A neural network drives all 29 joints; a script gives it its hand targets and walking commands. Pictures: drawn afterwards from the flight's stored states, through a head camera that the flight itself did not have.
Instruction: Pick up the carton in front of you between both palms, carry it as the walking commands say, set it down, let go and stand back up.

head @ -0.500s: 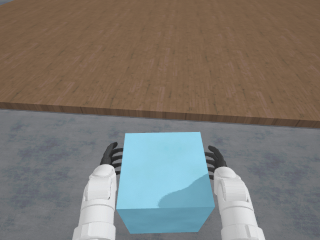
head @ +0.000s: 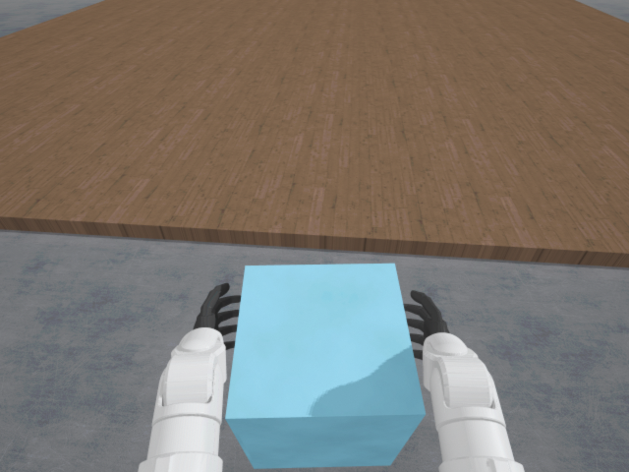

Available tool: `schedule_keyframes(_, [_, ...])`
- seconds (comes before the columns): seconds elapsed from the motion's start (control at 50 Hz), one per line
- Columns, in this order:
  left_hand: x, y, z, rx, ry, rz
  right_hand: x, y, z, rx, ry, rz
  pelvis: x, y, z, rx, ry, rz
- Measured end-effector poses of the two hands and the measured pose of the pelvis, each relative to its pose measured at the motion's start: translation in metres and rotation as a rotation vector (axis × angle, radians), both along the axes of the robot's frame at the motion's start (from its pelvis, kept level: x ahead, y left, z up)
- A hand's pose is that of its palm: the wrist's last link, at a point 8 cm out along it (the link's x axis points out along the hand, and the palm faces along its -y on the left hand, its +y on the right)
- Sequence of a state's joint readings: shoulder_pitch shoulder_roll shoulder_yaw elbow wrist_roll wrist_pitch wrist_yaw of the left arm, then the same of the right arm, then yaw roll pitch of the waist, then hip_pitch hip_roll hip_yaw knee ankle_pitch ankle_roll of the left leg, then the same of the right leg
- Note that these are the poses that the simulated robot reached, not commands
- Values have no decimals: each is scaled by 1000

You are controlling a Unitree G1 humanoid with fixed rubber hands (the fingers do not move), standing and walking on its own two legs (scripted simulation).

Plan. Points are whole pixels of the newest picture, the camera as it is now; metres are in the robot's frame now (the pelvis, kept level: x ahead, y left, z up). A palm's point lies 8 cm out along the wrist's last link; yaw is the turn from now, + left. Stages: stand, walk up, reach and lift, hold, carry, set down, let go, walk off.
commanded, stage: hold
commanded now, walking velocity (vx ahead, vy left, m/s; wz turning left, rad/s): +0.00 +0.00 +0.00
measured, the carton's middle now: (321, 370) +0.29 +0.00 -0.04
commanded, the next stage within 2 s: carry in 1.24 s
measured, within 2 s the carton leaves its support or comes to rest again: neither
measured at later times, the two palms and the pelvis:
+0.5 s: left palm (209, 340) +0.28 +0.15 +0.05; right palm (436, 344) +0.28 -0.15 +0.04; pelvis -0.01 +0.00 +0.00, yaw +0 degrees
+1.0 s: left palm (208, 342) +0.28 +0.15 +0.05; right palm (435, 347) +0.28 -0.15 +0.04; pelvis +0.00 +0.00 +0.00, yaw +0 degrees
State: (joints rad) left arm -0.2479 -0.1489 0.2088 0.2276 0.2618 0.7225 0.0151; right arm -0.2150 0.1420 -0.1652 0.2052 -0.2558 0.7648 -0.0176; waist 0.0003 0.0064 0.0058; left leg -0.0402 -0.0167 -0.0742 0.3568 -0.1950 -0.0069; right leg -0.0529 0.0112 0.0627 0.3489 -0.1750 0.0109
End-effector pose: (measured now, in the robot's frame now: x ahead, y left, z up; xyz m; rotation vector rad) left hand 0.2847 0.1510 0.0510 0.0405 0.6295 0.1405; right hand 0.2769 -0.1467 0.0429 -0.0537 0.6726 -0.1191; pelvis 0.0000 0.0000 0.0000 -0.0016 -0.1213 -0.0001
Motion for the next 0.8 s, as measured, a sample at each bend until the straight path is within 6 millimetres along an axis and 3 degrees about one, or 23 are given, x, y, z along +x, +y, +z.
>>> schedule_keyframes(0.34, [-6,-1,-1,-13,14,19,-4,-1,0,14,14,-4,-15,-3,-3,0,-17,3])
schedule_keyframes(0.8, [-1,0,-2,5,25,4,1,0,-2,-4,24,7,-1,-2,0,-1,-10,3])
